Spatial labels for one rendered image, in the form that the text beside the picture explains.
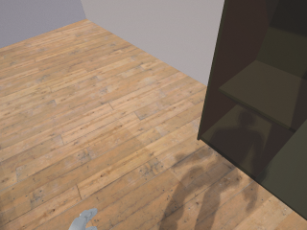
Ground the wardrobe door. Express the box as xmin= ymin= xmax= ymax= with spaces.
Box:
xmin=255 ymin=119 xmax=307 ymax=218

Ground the left robot hand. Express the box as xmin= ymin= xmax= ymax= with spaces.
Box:
xmin=68 ymin=208 xmax=98 ymax=230

